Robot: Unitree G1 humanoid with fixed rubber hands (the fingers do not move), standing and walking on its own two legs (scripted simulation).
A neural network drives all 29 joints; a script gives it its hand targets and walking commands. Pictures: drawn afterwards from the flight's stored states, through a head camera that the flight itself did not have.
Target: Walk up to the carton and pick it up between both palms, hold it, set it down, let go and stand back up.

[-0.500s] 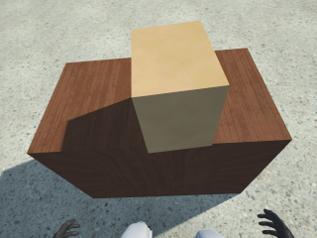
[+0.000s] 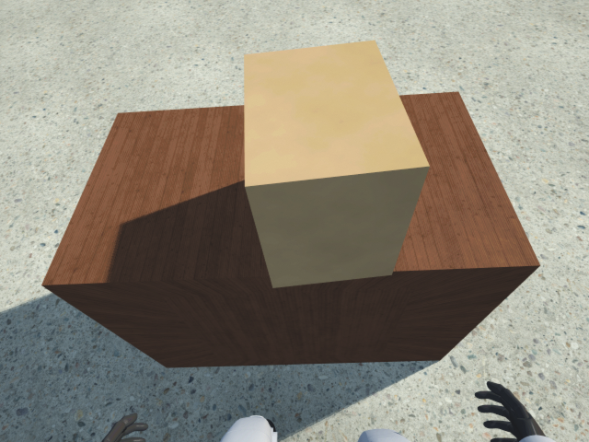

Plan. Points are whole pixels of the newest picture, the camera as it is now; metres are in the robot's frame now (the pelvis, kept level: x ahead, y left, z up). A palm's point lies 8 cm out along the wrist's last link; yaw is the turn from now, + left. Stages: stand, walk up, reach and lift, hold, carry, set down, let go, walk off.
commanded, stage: walk up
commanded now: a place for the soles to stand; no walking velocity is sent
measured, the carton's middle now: (321, 170) +0.50 -0.01 +0.03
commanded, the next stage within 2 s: reach and lift in 1.92 s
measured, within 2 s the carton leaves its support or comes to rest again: neither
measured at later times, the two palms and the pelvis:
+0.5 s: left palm out of the picture +0.12 +0.30 -0.11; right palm (531, 438) +0.13 -0.28 -0.11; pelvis +0.04 +0.01 +0.00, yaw +0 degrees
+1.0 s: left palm (113, 423) +0.14 +0.31 -0.11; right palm (533, 435) +0.13 -0.27 -0.09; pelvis +0.05 +0.02 +0.00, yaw -1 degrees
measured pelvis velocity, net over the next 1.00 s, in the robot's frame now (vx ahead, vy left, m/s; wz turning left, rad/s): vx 0.05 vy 0.02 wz -0.01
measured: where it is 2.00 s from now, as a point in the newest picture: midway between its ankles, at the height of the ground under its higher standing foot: outside the picture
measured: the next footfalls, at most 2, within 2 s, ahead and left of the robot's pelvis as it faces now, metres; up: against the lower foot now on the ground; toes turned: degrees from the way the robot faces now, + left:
none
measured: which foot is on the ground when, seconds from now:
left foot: down 0.00-1.00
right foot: down 0.00-1.00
